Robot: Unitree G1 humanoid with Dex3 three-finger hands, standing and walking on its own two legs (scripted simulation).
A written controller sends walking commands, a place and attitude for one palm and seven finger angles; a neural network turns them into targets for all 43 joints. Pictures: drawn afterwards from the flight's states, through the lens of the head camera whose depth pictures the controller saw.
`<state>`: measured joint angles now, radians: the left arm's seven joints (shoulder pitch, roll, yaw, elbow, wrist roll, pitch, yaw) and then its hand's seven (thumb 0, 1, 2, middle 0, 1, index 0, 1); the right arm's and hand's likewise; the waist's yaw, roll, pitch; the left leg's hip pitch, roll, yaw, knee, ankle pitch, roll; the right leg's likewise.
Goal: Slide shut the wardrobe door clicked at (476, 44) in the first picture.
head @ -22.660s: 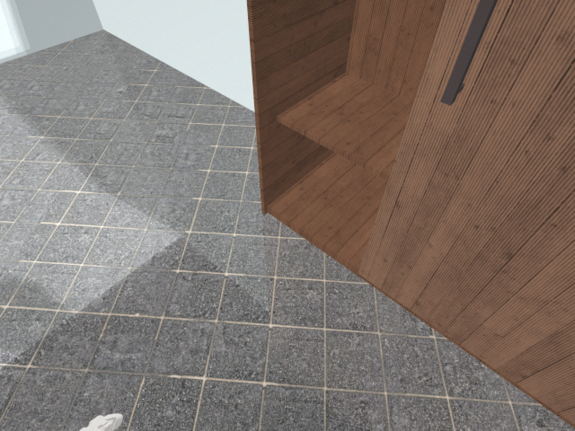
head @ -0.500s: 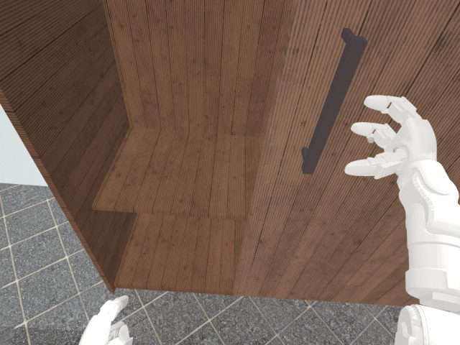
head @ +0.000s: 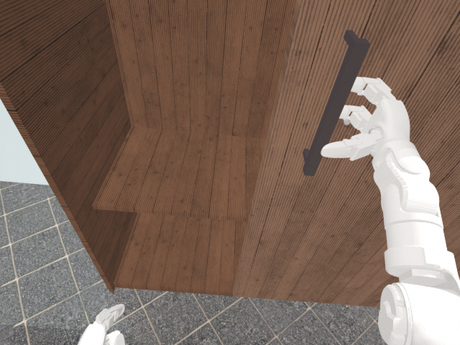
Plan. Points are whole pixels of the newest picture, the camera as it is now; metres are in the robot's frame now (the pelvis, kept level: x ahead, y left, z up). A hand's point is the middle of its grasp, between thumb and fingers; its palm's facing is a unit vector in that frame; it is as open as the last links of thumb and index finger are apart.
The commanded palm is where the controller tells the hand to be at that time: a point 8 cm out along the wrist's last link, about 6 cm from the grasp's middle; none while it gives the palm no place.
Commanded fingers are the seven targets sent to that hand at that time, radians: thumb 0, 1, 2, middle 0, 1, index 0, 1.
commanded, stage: feel for the door with the fingertips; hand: right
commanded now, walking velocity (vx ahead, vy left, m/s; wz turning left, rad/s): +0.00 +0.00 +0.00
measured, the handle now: (326, 112) +0.46 -0.11 +0.22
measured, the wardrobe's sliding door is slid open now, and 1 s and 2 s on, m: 0.51 0.51 0.51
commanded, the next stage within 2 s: slide the fingers in behind the handle in 0.42 s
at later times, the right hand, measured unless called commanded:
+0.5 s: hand (352, 123) +0.42 -0.14 +0.23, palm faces +0.00 +1.00 +0.01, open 13.8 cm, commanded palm +0.41 -0.19 +0.22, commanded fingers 0.00 0.50 -0.30 0.30 1.20 0.30 1.20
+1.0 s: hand (341, 139) +0.41 -0.13 +0.20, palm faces -0.04 +1.00 +0.01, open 13.9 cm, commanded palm +0.38 -0.18 +0.22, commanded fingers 0.00 0.50 -0.30 0.30 1.20 0.30 1.20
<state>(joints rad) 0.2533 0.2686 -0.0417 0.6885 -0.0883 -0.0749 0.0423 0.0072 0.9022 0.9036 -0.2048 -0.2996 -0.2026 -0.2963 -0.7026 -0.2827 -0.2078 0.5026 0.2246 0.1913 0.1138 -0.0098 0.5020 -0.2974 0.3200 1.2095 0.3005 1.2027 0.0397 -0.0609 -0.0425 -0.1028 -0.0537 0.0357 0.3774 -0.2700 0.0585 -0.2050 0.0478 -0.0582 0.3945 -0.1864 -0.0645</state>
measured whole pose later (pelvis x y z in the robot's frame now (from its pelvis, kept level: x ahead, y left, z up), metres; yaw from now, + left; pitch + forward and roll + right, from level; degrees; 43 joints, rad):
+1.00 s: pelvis +0.00 +0.00 +0.00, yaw +0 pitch -1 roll +0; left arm 0.26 0.27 -0.03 0.68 -0.09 -0.07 0.05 0.01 0.90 0.90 -0.20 -0.30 -0.20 -0.30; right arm -0.64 -0.26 -0.18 0.47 0.22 0.19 0.10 -0.01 0.50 -0.30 0.32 1.21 0.31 1.21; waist 0.04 -0.06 -0.02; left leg -0.11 -0.06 0.04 0.38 -0.27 0.06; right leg -0.21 0.04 -0.05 0.41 -0.19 -0.06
